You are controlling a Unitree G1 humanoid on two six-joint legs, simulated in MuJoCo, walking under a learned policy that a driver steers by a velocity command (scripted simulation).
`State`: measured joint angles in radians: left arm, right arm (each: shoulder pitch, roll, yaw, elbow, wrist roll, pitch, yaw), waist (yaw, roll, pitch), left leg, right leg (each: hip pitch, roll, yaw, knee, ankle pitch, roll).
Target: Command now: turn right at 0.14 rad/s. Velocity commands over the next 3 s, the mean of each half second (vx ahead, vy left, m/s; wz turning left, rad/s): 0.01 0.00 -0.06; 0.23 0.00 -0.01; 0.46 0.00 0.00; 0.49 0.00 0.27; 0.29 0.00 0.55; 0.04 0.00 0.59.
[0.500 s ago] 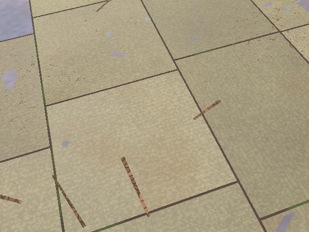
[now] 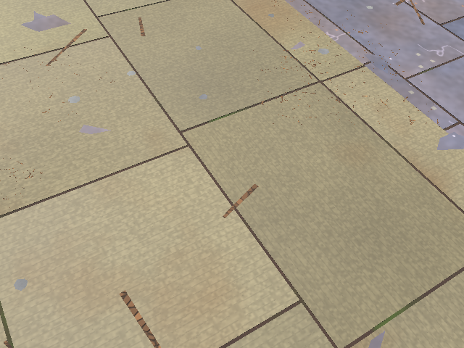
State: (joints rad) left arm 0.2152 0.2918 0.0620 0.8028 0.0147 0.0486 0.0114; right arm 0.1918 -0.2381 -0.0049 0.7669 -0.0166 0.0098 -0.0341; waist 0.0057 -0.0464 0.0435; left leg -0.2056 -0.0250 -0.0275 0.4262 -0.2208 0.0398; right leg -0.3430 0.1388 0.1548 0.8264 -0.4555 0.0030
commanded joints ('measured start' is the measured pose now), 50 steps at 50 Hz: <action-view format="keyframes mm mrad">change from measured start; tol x16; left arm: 1 70 71 13 -1 -4 3 -5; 50 -7 3 -13 207 26 -108 -49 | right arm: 1 -29 -138 -29 -41 -1 -16 0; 38 4 -72 -25 205 -19 -31 41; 44 463 -206 -74 326 -9 -71 27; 50 257 -65 -35 275 -1 -104 31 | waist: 1 21 198 -67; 35 30 -118 118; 41 -73 -69 96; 44 -159 375 13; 50 -8 113 71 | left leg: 1 90 203 -153 -82 582 136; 8 97 182 -178 -25 491 88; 12 54 72 -86 -82 95 2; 30 67 77 -82 -94 8 -10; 33 -98 -4 -19 55 -320 14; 38 -262 48 43 309 -225 19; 42 198 -21 107 1 -103 36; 45 278 413 -651 -356 -628 169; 50 217 235 -232 -323 -26 116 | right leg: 1 13 -32 -29 9 -4 39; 8 243 -96 -111 -531 283 9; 11 257 -246 38 -471 490 -57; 29 153 -206 23 -552 263 -62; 34 125 -285 207 -656 -387 -181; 37 146 -400 311 -723 -296 -245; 42 -94 -252 79 -513 -138 -171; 45 -400 -100 -117 186 -71 -117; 50 -333 -204 -151 221 250 -78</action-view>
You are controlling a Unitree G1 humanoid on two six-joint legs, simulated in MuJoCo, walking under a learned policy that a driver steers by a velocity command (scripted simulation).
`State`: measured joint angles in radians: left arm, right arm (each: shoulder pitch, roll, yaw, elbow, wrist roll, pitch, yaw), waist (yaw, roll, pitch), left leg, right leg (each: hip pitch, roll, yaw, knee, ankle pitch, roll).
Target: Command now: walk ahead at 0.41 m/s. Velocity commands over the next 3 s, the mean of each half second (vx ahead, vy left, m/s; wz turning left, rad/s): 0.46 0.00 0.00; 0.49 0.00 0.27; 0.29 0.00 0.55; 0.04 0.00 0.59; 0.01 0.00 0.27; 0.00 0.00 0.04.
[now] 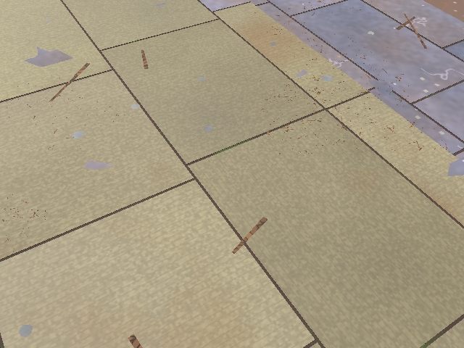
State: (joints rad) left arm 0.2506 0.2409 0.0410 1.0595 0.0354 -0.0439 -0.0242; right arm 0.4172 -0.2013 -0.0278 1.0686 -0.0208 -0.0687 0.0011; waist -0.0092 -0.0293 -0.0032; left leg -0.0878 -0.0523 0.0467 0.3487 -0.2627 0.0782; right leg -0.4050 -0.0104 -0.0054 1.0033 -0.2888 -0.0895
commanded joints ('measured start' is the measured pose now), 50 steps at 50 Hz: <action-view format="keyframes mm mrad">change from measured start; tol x32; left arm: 1 -57 51 8 -56 4 -10 -13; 11 -364 8 -22 -204 -18 1 -7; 17 246 191 55 -59 12 -29 40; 50 54 68 15 -175 -2 -62 30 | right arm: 1 70 -95 -9 -11 4 -30 -5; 18 206 -1 12 -10 31 -21 -5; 38 -465 -35 2 -230 3 23 34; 45 57 -267 -98 -119 -38 11 1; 50 -168 -118 -60 -140 16 19 2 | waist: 1 3 103 106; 18 105 -174 -267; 50 30 -16 50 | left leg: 1 127 253 -266 -228 141 78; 15 171 245 -69 155 1068 54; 17 -120 156 -13 666 512 35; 18 -455 -38 -33 1014 -279 8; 19 -532 29 -125 1045 -185 32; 43 -190 -48 106 175 83 119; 46 407 406 -797 -29 125 392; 50 -48 243 -397 -131 292 233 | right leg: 1 -289 -52 -8 44 94 23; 11 -185 16 -134 -369 203 21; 16 375 55 -87 -522 174 -86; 18 746 -419 710 -686 -70 -281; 24 221 -201 229 -853 204 -143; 42 576 -213 -133 -529 1168 -28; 44 373 -197 -162 -116 922 -12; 46 -233 78 -6 481 -210 42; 50 -195 -83 51 224 -12 61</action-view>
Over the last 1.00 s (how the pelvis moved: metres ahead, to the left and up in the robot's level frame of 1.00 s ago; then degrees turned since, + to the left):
0.07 0.03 0.00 0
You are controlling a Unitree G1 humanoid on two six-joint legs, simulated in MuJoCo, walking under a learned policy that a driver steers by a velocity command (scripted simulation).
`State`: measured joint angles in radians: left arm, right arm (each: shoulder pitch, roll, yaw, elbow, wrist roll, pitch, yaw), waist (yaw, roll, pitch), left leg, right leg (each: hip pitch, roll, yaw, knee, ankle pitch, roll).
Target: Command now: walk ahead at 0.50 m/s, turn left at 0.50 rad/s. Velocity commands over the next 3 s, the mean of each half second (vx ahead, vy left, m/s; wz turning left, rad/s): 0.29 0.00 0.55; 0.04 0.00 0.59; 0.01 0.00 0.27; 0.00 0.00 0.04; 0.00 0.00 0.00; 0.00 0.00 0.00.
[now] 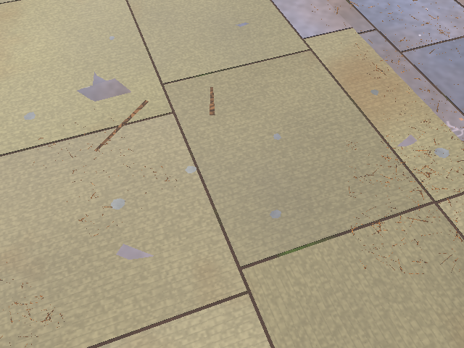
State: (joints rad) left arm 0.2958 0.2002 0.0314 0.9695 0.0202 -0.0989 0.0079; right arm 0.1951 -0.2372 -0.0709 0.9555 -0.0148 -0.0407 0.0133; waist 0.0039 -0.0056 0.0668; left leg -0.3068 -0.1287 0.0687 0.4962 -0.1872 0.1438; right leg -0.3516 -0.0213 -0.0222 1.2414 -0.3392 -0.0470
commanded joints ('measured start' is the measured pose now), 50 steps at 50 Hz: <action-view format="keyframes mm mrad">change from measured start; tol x32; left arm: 1 20 93 22 -87 25 14 -6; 14 -331 112 2 -270 -3 49 -3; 19 46 251 32 -203 16 2 33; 50 -53 192 60 -289 9 143 0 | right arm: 1 60 -81 -13 -28 12 -18 -12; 21 365 -152 -34 -116 3 22 -53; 50 -2 -181 -19 -324 9 70 -12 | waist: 1 30 -19 -32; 20 -3 -227 -425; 50 15 116 -115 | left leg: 1 133 291 -378 -282 260 155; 17 263 172 -398 64 789 -44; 19 65 85 -343 429 364 -96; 20 -137 -85 -199 724 -557 -110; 22 -196 16 -172 874 -428 -123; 41 163 102 -4 14 -140 -85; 43 246 486 -615 -270 -51 32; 50 172 287 -352 -167 363 74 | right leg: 1 -206 -78 64 -58 39 36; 17 -6 75 50 -746 252 27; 21 538 -460 489 -699 1350 -213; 24 205 -281 276 -914 571 -174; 39 87 -298 14 -950 129 -139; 43 -303 -59 -199 -417 -293 109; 50 -233 3 35 -142 -13 85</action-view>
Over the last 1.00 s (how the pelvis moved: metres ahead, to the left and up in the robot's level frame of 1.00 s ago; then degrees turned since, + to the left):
0.56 0.02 -0.02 11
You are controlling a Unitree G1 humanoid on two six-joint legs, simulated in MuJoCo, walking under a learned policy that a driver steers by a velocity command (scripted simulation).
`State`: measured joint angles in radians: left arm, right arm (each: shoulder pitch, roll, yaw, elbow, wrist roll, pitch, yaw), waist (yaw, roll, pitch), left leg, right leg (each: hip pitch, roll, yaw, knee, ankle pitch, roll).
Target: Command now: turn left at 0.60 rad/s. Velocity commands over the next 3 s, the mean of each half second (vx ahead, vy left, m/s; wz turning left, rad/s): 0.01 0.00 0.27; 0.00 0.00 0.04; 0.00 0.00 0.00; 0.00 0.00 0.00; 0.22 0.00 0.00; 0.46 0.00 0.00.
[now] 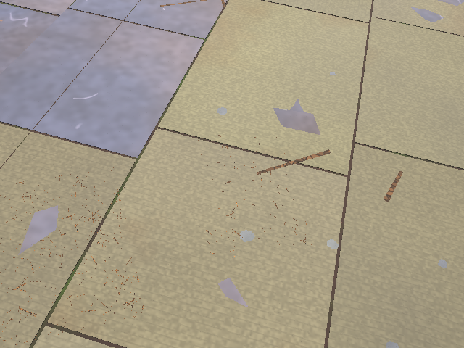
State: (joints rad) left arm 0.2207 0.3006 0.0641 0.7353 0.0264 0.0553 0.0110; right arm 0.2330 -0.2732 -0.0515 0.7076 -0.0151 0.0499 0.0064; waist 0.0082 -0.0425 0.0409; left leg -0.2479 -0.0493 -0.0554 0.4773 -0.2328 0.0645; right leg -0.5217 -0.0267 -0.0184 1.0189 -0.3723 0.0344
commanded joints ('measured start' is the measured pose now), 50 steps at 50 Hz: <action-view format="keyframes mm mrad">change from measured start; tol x16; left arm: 1 8 80 24 -62 -2 -9 -4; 50 34 31 -34 220 -15 -55 12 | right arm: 1 -19 -152 -42 -71 10 -24 -4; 50 9 -60 27 320 5 -51 -40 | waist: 1 2 142 -94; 13 -6 163 -86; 17 -28 -179 -51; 29 25 94 -42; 50 -1 41 5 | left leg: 1 141 212 -242 -143 414 159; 13 62 206 -317 -75 421 134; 18 -40 -17 -64 214 -271 -36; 28 185 119 -107 -88 253 -53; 50 74 109 -110 -176 88 -16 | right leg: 1 -76 7 36 62 18 7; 11 159 42 15 -299 -69 -36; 14 363 49 1 -620 122 -60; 16 522 -247 309 -785 267 -106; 18 277 -313 358 -778 394 -261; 24 419 -152 169 -646 622 -189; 30 357 -43 110 -659 218 -87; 50 356 -55 122 -705 196 -80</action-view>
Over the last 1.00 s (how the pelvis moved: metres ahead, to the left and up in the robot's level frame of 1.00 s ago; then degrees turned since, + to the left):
0.22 -0.01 0.01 36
